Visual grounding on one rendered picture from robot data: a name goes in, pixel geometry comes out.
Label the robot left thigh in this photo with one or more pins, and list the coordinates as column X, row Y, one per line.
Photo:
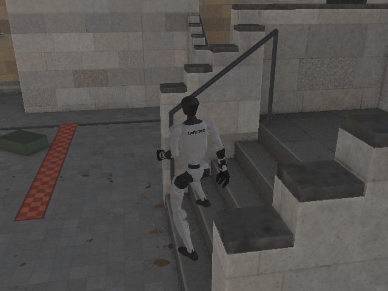
column 179, row 182

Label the left robot hand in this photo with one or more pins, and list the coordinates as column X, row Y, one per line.
column 158, row 152

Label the left robot forearm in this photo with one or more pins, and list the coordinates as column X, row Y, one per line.
column 165, row 155

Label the right robot forearm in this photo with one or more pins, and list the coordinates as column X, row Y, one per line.
column 221, row 160

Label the left robot upper arm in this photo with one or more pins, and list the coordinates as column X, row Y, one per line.
column 174, row 132

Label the right robot hand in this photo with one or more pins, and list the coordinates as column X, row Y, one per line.
column 223, row 175

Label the robot head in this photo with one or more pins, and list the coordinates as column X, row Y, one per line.
column 190, row 105

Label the right robot upper arm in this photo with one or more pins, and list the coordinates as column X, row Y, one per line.
column 214, row 134

